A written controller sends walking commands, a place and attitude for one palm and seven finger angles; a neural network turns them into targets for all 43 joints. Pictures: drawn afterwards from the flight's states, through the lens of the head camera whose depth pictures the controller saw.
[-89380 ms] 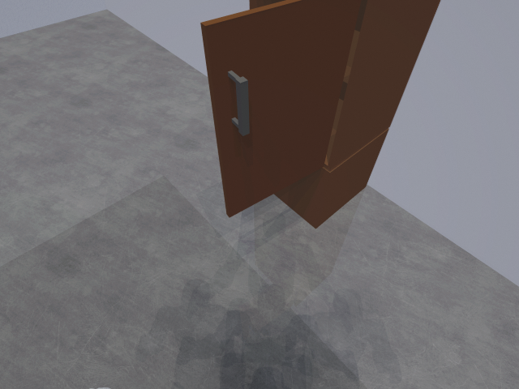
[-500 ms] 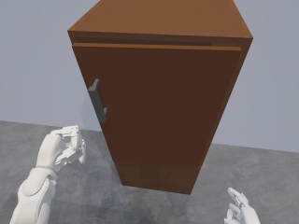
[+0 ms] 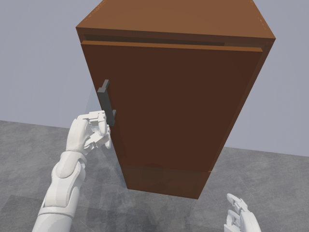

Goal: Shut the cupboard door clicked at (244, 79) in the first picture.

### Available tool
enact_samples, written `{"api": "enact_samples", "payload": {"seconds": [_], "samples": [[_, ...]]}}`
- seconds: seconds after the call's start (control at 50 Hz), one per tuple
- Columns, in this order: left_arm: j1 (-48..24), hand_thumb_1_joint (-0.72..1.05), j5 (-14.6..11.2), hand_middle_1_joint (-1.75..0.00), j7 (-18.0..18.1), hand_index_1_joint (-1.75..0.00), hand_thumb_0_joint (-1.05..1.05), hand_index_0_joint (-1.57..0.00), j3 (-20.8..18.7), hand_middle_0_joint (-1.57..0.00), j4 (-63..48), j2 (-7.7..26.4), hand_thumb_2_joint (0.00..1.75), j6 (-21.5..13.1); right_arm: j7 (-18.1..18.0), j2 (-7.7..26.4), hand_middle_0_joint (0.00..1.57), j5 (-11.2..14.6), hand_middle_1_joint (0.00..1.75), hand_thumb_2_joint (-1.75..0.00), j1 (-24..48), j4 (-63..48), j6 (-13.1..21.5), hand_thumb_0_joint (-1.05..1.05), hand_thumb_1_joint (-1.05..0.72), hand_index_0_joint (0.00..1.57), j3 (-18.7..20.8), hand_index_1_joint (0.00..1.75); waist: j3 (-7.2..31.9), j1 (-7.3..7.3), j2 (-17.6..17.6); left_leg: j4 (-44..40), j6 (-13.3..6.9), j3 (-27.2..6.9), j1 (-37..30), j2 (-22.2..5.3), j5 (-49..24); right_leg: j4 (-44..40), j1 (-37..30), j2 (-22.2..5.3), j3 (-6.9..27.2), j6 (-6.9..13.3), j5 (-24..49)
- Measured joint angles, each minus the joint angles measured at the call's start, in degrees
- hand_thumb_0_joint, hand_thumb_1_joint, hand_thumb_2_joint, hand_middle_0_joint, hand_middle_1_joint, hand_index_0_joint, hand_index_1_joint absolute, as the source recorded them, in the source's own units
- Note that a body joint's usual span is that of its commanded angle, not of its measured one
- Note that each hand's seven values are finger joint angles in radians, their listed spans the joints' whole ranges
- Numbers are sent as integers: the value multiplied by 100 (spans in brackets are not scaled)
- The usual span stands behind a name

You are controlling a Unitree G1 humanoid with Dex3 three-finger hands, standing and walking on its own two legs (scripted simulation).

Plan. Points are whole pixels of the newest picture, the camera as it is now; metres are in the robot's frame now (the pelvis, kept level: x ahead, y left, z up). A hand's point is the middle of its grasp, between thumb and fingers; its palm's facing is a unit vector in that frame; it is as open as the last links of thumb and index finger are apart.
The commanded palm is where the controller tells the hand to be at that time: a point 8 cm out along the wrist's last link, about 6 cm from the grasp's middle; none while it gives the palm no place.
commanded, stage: bring the fist close to the handle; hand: left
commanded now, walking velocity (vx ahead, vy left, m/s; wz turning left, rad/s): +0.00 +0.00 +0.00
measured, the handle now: (108, 103) +0.43 +0.16 +0.10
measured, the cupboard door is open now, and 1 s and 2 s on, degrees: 3 1 0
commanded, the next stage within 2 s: push the door shut along its arc in 0.48 s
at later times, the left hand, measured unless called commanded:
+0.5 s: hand (109, 132) +0.33 +0.13 +0.11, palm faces -0.03 -1.00 -0.02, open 3.1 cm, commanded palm +0.31 +0.18 +0.10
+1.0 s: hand (113, 118) +0.37 +0.13 +0.11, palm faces -0.13 -0.99 -0.02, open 3.1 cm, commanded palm +0.36 +0.18 +0.10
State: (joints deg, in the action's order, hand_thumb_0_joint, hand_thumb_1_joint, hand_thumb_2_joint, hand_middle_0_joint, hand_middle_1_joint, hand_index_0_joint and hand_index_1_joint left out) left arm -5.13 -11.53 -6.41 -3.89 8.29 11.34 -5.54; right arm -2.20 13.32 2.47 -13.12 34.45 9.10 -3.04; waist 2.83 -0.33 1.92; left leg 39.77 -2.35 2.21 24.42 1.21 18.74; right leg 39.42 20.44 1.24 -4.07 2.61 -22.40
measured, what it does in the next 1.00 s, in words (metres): stands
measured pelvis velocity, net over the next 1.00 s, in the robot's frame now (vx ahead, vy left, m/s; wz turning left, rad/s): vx -0.01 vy -0.01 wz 0.00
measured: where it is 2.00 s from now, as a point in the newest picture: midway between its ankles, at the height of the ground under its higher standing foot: outside the picture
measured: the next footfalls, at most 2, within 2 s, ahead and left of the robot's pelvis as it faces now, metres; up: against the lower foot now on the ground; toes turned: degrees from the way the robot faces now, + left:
none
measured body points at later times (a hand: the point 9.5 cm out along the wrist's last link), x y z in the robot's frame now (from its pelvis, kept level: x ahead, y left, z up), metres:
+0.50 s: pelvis +0.00 +0.00 +0.00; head +0.01 -0.02 +0.45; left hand +0.32 +0.19 +0.11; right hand +0.15 -0.25 -0.09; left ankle +0.02 +0.09 -0.72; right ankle -0.02 -0.09 -0.72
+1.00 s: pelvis -0.01 -0.01 +0.00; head +0.01 -0.02 +0.45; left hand +0.37 +0.19 +0.11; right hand +0.12 -0.26 -0.11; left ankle +0.02 +0.09 -0.72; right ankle -0.02 -0.09 -0.72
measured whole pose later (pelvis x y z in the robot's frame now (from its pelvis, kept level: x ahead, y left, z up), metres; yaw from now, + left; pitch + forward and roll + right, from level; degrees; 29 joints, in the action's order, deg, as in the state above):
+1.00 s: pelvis -0.01 -0.01 +0.00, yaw +0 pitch +4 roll +0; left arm -24.5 -13.3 -14.0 -7.5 34.1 15.4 -10.0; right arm -2.3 15.5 3.1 -15.2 36.4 3.6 -2.2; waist 2.6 -2.0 1.8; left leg 38.7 -1.7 2.0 26.0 0.7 17.1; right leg 39.0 22.4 1.8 -4.2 3.3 -21.1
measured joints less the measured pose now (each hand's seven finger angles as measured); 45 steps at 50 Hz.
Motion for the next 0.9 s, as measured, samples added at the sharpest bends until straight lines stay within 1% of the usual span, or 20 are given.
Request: {"api": "enact_samples", "payload": {"seconds": [0.08,0.12,0.22,0.26,0.34,0.48,0.54,0.66,0.72,0.78,0.84,0.9], "samples": [[-419,90,67,-150,126,-150,2,-130,74,-130,459,-37,90,204,12,1,20,4,30,-90,-24,9,-126,1,-90,20,-13,30,-16,-50,25,-38,-16,21,5,2,-23,-44,10,-2,22,-15,37],[-538,90,81,-150,199,-150,2,-130,104,-130,575,-95,90,225,22,10,20,-8,30,-90,-55,18,-160,1,-90,20,7,30,-17,-66,38,-59,-23,45,1,2,-29,-58,18,-3,47,-22,48],[-531,90,96,-150,308,-150,2,-129,44,-130,657,-200,90,32,61,19,20,-36,30,-90,-174,49,-273,1,-90,20,45,30,55,-79,-1,-150,-27,140,-75,-12,-26,-91,0,9,148,-30,53],[-525,90,130,-150,327,-150,2,-129,-17,-130,735,-176,90,-20,77,23,20,-33,30,-90,-205,53,-339,1,-90,20,56,30,64,-85,-30,-168,-21,156,-110,-21,-20,-101,-23,18,165,-25,49],[-425,90,161,-150,329,-150,2,-129,-112,-130,753,-83,90,-16,104,54,20,-15,30,-90,-242,8,-433,2,-90,20,104,30,34,-82,-50,-191,-4,161,-159,-47,-20,-138,-74,46,173,-7,62],[-114,90,55,-150,202,-150,2,-129,-39,-130,410,-64,90,-141,68,135,20,9,30,-90,-201,-21,-422,2,-90,20,176,30,8,-20,25,-200,10,100,-217,-52,-36,-195,-171,56,114,8,82],[-176,90,27,-150,152,-150,2,-130,-23,-130,486,-75,90,-162,44,129,20,23,30,-90,-111,3,-429,2,-90,20,154,30,3,-6,22,-197,20,62,-219,-46,-56,-190,-184,52,75,18,85],[-394,90,55,-150,112,-150,2,-130,-36,-130,780,-27,90,-71,27,83,20,31,30,-90,30,-43,-447,1,-90,20,93,30,-27,-17,-1,-212,49,23,-205,-53,-113,-187,-172,60,34,52,117],[-638,90,45,-150,16,-150,2,-130,-66,-130,1072,69,90,-131,-5,75,20,34,30,-90,80,-24,-446,1,-90,20,51,30,-53,-47,-2,-194,62,-6,-167,-58,-131,-173,-145,66,4,67,127],[-1046,90,7,-150,-120,-150,2,-130,-142,-130,1479,203,90,-217,-39,71,20,39,30,-90,114,33,-456,1,-90,20,18,30,-103,-81,-22,-162,75,-32,-105,-66,-148,-145,-90,74,-24,83,135],[-1444,90,-57,-150,-291,-150,2,-130,-210,-130,1850,297,90,-298,-47,94,20,44,30,-90,80,88,-454,1,-90,20,20,30,-113,-111,-18,-138,83,-44,-19,-74,-162,-126,-10,80,-37,93,150],[-1669,90,-119,-150,-503,-150,2,-130,-254,-130,2172,346,91,-348,-33,142,20,58,30,-90,-28,127,-480,1,-90,20,45,30,-63,-132,4,-136,79,-31,54,-70,-169,-109,74,75,-25,89,153]]}}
